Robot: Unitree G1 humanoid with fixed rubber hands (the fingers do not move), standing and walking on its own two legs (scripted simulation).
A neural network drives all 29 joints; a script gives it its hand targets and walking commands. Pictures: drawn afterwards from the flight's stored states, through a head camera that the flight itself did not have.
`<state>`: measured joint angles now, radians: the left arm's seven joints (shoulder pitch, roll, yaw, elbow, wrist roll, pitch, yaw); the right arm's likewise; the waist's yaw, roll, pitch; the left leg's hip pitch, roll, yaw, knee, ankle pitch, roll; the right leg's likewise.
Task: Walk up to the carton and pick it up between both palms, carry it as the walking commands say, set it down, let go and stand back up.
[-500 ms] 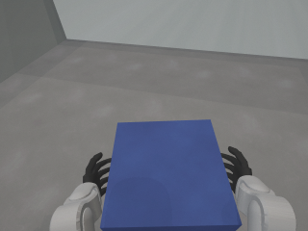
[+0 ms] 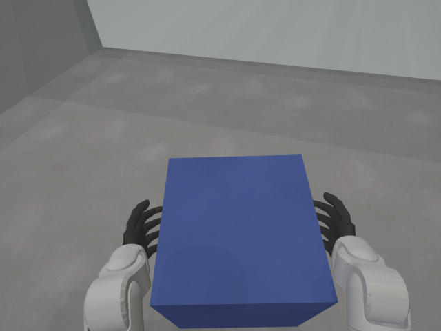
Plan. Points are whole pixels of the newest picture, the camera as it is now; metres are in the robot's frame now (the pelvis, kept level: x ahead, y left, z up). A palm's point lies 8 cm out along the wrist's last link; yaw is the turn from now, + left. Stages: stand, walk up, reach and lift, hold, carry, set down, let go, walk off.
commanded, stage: carry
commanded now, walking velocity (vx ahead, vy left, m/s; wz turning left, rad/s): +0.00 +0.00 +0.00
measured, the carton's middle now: (236, 247) +0.28 +0.00 +0.01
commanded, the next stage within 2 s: none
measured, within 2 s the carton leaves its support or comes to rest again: neither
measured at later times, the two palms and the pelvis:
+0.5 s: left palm (150, 271) +0.23 +0.15 +0.03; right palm (339, 267) +0.24 -0.17 +0.02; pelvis -0.02 -0.01 +0.00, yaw -1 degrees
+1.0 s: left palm (149, 266) +0.24 +0.16 +0.04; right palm (337, 264) +0.24 -0.17 +0.03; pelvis -0.03 +0.00 +0.00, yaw -1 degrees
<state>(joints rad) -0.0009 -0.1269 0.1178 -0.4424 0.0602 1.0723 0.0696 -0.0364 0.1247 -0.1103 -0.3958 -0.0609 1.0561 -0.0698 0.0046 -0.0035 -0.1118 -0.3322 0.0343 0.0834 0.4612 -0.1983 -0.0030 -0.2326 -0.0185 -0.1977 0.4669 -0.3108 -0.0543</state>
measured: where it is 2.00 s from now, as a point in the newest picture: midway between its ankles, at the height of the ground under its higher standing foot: outside the picture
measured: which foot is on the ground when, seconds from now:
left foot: down 0.00-1.00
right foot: down 0.00-1.00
